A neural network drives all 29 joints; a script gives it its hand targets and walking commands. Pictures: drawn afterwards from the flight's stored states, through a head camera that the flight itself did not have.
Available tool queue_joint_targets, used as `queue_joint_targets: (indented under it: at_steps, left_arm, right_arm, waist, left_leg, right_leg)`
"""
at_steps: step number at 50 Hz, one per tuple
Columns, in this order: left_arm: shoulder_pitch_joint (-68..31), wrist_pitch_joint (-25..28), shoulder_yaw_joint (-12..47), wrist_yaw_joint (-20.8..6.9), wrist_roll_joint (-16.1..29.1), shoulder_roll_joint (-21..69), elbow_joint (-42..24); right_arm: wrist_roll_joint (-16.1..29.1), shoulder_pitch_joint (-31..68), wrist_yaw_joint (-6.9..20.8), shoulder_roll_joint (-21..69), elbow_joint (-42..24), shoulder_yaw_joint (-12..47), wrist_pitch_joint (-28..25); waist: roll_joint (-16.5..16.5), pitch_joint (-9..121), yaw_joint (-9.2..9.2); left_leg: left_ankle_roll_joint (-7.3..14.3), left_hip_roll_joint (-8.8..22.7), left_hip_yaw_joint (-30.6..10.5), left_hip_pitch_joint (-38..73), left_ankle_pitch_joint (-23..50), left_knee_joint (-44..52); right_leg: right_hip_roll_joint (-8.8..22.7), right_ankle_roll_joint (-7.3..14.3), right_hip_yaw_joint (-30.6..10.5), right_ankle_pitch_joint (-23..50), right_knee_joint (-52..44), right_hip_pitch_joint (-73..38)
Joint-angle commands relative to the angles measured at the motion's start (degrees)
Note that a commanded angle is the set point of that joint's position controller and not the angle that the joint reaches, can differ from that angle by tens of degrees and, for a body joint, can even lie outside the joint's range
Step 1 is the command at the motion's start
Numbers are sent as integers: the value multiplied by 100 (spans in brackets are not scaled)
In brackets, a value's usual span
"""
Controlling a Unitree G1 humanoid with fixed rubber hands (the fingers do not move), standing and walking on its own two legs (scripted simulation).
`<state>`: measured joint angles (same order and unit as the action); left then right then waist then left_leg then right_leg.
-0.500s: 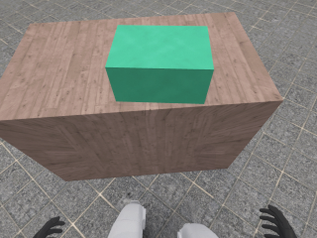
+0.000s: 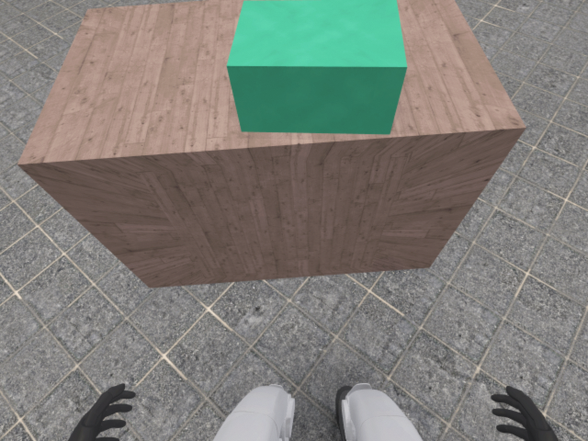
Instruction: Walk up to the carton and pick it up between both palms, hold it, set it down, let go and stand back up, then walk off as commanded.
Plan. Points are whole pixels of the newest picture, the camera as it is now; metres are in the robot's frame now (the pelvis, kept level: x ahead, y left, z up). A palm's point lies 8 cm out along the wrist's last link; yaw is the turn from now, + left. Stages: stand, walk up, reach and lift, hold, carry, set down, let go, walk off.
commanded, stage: walk off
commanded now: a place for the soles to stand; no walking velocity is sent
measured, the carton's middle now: (316, 67) +0.76 +0.00 +0.01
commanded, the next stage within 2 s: none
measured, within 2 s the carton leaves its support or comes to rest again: neither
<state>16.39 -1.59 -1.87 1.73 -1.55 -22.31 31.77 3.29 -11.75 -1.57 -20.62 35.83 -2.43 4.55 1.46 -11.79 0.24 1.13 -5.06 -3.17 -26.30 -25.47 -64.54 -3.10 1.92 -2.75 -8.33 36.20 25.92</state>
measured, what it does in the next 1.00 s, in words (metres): steps to the left: left foot, then right foot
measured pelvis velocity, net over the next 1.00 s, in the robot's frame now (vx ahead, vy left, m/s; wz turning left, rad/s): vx -0.13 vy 0.17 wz -0.06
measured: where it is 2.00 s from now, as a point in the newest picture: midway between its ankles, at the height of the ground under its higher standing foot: outside the picture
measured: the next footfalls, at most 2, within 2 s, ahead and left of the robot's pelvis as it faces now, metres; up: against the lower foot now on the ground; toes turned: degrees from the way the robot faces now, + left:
left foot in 0.12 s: -0.02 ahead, +0.11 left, +0.00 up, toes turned -4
right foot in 0.52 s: -0.16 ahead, +0.02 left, +0.00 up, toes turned +5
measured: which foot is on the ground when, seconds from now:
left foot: up 0.00-0.10, down 0.12-0.48, up 0.50-0.62, down 0.64-1.00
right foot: down 0.00-0.12, up 0.14-0.50, down 0.52-0.62, up 0.64-1.00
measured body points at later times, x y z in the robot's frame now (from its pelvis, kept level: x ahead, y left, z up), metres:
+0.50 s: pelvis -0.12 +0.12 +0.02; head -0.07 +0.19 +0.47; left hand -0.13 +0.46 -0.11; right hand +0.00 -0.20 -0.02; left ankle -0.06 +0.13 -0.71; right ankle -0.20 +0.01 -0.70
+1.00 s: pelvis -0.13 +0.17 +0.00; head -0.08 +0.24 +0.44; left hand +0.02 +0.47 -0.15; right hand -0.12 -0.17 -0.05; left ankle -0.20 +0.27 -0.71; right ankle -0.06 +0.01 -0.67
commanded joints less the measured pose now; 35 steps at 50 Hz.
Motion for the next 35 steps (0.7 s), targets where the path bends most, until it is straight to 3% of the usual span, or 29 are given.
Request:
queue_joint_targets:
  at_steps: [1, 3, 4, 5, 6, 7, 8, 9, 11, 14, 16, 18, 19, 20, 21, 22, 23, 24, 25, 26, 27, 28, 29, 30, 31, 32, 33, 34, 35]
  left_arm:
    - [-683, -50, -848, 14, -65, -1636, -47]
    - [-825, -138, -810, 1, -54, -1538, 59]
    - [-624, -183, -713, 15, 2, -1233, 117]
    - [-475, -216, -658, 38, 20, -1029, 200]
    - [-286, -271, -643, 76, 7, -1079, 238]
    - [-152, -271, -663, 82, 0, -1239, 244]
    - [-62, -315, -686, 104, 13, -1315, 260]
    - [-158, -312, -722, 98, 23, -1494, 401]
    - [333, -318, -716, 50, 148, -1583, 636]
    - [901, -283, -748, -27, 85, -1628, 843]
    - [1390, -256, -833, -70, 35, -1641, 1100]
    - [2020, -250, -903, -103, 1, -1621, 1367]
    - [2242, -244, -912, -120, 19, -1549, 1485]
    - [2775, -256, -980, -142, -10, -1596, 1657]
    - [3351, -275, -1020, -170, 10, -1552, 1817]
    - [3565, -277, -1076, -138, 80, -1460, 1853]
    - [2489, -242, -1029, -108, 104, -1280, 1495]
    - [777, -144, -990, -39, -45, -1385, 867]
    - [-480, -122, -965, -14, -255, -1424, 315]
    - [-1276, -130, -915, -41, -393, -1382, -22]
    - [-2406, -61, -845, -16, -461, -1326, -298]
    - [-2406, 40, -711, 39, -329, -1123, -40]
    - [-1437, 152, -640, -63, -335, -935, 209]
    - [-182, 72, -579, -126, -348, -901, 433]
    - [391, 4, -591, -205, -372, -791, 550]
    - [857, -119, -664, -262, -321, -816, 696]
    - [1115, -185, -699, -328, -252, -788, 659]
    - [805, -194, -653, -372, -271, -757, 597]
    - [472, -228, -741, -386, -325, -902, 487]
  right_arm:
    - [-483, -1402, 138, -1496, 133, -547, -113]
    - [-517, -1782, 177, -1464, 350, -595, -161]
    - [-641, -1534, 153, -1572, 290, -642, -179]
    - [-726, -1286, 109, -1887, 125, -661, -216]
    - [-761, -594, 49, -1879, -153, -618, -234]
    - [-746, -213, 27, -1820, -293, -566, -272]
    - [-729, -14, 23, -1978, -413, -591, -264]
    - [-756, 236, -17, -1928, -451, -630, -273]
    - [-750, 482, -14, -1507, -492, -548, -318]
    - [-626, 95, -55, -1409, -356, -640, -379]
    - [-540, 241, -37, -1439, -342, -747, -424]
    - [-471, 558, -20, -1524, -372, -838, -388]
    - [-487, 702, -18, -1478, -389, -860, -385]
    - [-446, 884, -35, -1589, -411, -947, -355]
    - [-510, 1154, -46, -1540, -438, -969, -320]
    - [-541, 1345, -77, -1309, -382, -927, -287]
    - [-389, 859, -125, -991, -197, -853, -276]
    - [-281, -57, -117, -838, -89, -779, -338]
    - [-295, -1033, -242, -1256, 22, -943, -387]
    - [-319, -1591, -293, -1393, 194, -1013, -400]
    - [-314, -2556, -257, -1379, 418, -966, -489]
    - [-325, -2739, -239, -1355, 498, -872, -598]
    - [-433, -2460, -306, -1564, 582, -828, -752]
    - [-408, -1857, -330, -1781, 572, -812, -838]
    - [-365, -1669, -391, -1808, 666, -754, -862]
    - [-351, -1626, -468, -1634, 599, -672, -924]
    - [-346, -1306, -525, -1611, 385, -619, -926]
    - [-317, -1551, -541, -1946, 507, -689, -901]
    - [-292, -1421, -575, -2154, 426, -747, -859]
  waist:
    - [-1391, 1213, 102]
    - [-1034, 1237, 381]
    - [-136, 991, 334]
    - [1020, 761, 308]
    - [673, 626, 8]
    - [287, 460, -134]
    - [840, 486, -90]
    - [741, 371, -40]
    - [655, 523, -238]
    - [851, 1027, -211]
    - [1373, 1278, -284]
    - [1774, 1136, -537]
    - [1894, 1262, -643]
    - [1901, 1324, -904]
    - [1885, 1383, -1339]
    - [1417, 1334, -1697]
    - [-776, 1380, -1446]
    - [-2783, 1172, -618]
    - [-2112, 678, 255]
    - [-1836, 421, 767]
    - [-1988, 599, 1345]
    - [-1625, 419, 1557]
    - [-662, 90, 1285]
    - [362, 261, 471]
    - [275, 572, 42]
    - [313, 911, -79]
    - [212, 1353, -257]
    - [714, 1489, -109]
    - [1067, 1230, -12]
  left_leg:
    - [168, 515, -198, 1375, 130, 1568]
    - [351, 672, -563, 2112, 404, 3057]
    - [520, 917, -1402, 1818, -160, 3730]
    - [616, 1678, -2922, 924, -1330, 4595]
    - [722, 2238, -3587, 135, -1208, 4921]
    - [397, 2047, -3113, 8, -85, 4775]
    - [-6, 2125, -3148, -119, -200, 5019]
    - [-237, 1908, -2892, -399, -1185, 5248]
    - [-782, 1274, -1854, 396, -855, 5064]
    - [-1504, 817, -1256, 1773, -339, 5198]
    - [-2034, 517, -912, 2176, -118, 5617]
    - [-2599, 238, -483, 1947, 209, 6067]
    - [-2551, 297, -370, 2307, 549, 6001]
    - [-2898, 110, -112, 1950, 982, 5876]
    - [-2961, -265, 376, 1856, 1288, 4977]
    - [-2902, -761, 795, 2304, 1917, 3083]
    - [-2107, -1006, 824, 2475, 632, 367]
    - [-652, -272, -1042, 1677, -1798, -2375]
    - [72, 542, -1967, 1569, -1883, -2695]
    - [281, 641, -1737, 1885, -1362, -2186]
    - [598, 933, -2235, 2262, -1484, -1222]
    - [988, 1469, -2538, 2871, -921, 1695]
    - [724, 1561, -3099, 2105, 410, 4743]
    - [29, 1691, -3764, 2299, 2939, 4571]
    - [-486, 1595, -3472, 2618, 4444, 4125]
    - [-706, 1327, -2512, 2988, 4573, 3852]
    - [-733, 1196, -2029, 3188, 3828, 3802]
    - [-506, 1790, -2538, 3324, 5235, 3376]
    - [54, 2320, -4074, 2839, 3967, 3927]
  right_leg:
    - [1643, 765, -1845, -2160, -1691, 492]
    - [1171, 384, -1424, -2667, -778, 1136]
    - [467, 186, -1167, -2840, 429, 1497]
    - [-530, -41, -632, -2544, 2378, 1681]
    - [-732, -108, -927, -2256, 3352, 1482]
    - [-698, -134, -1359, -1954, 3498, 1206]
    - [-813, -169, -1666, -1836, 3671, 1286]
    - [-837, -173, -1732, -1531, 3883, 1099]
    - [-736, -224, -1517, -1102, 3665, 1007]
    - [-742, -259, -1093, -986, 2994, 821]
    - [-858, -292, -635, -1180, 2367, 167]
    - [-936, -348, 59, -1451, 1383, -711]
    - [-830, -340, 344, -1689, 700, -905]
    - [-814, -297, 529, -2185, -14, -1819]
    - [-563, 55, 852, -2343, -1194, -2396]
    - [-184, 655, 1031, -2261, -2714, -2380]
    - [716, 1102, -201, -774, -3296, -1864]
    - [1925, 1612, -3256, 303, -2004, -465]
    - [1966, 1653, -3366, 522, -1766, 649]
    - [1368, 1337, -2356, 540, -1751, 1078]
    - [1384, 1241, -1881, 928, -995, 1254]
    - [1329, 865, -1699, 2247, 622, 1466]
    - [67, 191, -1317, 440, 2525, 609]
    - [-278, 9, -1408, -2026, 2674, 830]
    - [-220, 89, -1124, -2507, 2722, 908]
    - [-41, 123, -644, -2576, 2589, 905]
    - [146, 82, -582, -2496, 2649, 978]
    - [-80, 47, -587, -2158, 3005, 1530]
    - [92, -1, -707, -2105, 3314, 1840]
